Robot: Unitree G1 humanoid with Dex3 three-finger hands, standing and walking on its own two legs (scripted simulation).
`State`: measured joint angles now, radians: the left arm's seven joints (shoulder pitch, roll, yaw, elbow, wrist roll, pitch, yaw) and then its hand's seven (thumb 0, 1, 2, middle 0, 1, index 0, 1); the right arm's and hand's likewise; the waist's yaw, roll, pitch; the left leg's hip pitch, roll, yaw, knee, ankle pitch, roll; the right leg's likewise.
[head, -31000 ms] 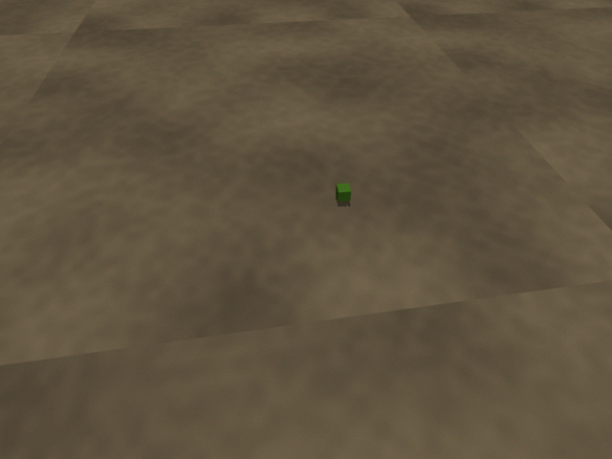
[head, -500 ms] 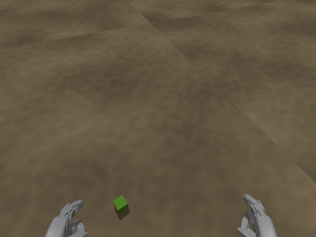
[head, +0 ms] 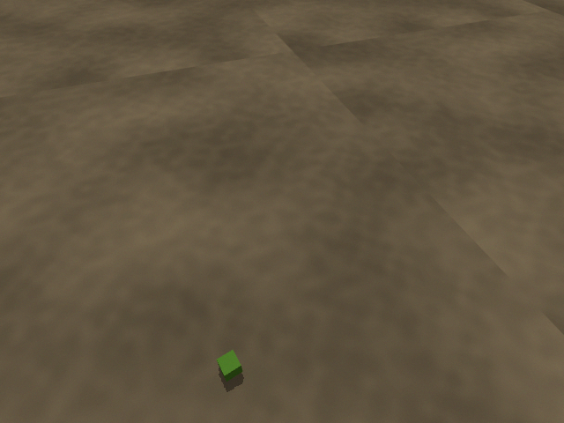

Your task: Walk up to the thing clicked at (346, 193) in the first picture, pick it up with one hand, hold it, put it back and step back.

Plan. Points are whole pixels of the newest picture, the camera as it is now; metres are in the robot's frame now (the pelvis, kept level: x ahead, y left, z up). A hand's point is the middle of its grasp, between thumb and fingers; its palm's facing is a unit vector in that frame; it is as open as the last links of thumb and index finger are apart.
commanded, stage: stand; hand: left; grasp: from above
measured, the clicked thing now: (229, 365) +0.45 +0.20 -0.74
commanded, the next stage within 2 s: step back in 2.00 s
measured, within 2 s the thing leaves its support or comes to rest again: neither
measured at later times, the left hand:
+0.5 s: hand out of the picture +0.05 +0.24 -0.15, palm faces +0.02 -0.94 -0.34, open 7.4 cm
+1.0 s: hand out of the picture +0.07 +0.23 -0.15, palm faces +0.00 -0.94 -0.33, open 7.4 cm
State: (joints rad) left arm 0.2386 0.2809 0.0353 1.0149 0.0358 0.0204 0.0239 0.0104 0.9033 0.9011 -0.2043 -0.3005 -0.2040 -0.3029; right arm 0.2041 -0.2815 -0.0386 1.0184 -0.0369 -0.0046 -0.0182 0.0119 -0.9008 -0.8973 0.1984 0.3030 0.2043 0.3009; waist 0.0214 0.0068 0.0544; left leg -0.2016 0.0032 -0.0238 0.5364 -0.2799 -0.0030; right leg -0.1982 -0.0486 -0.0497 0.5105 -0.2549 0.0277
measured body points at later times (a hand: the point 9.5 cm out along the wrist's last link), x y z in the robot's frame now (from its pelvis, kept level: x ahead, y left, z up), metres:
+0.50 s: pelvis +0.00 -0.01 +0.01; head -0.01 -0.01 +0.46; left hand +0.05 +0.29 -0.13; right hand +0.06 -0.29 -0.13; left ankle +0.01 +0.12 -0.73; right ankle +0.01 -0.14 -0.73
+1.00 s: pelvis +0.00 -0.01 +0.01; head +0.01 -0.02 +0.46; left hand +0.07 +0.28 -0.12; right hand +0.07 -0.30 -0.13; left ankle +0.01 +0.12 -0.73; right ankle +0.01 -0.14 -0.73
